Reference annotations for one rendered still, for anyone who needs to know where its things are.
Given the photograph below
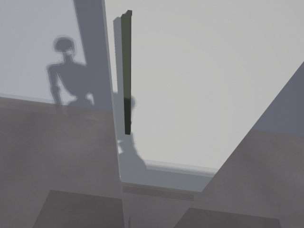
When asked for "handle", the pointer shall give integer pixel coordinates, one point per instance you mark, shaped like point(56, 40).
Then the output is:
point(126, 55)

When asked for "fridge door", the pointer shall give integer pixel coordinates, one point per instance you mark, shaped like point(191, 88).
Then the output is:
point(202, 74)

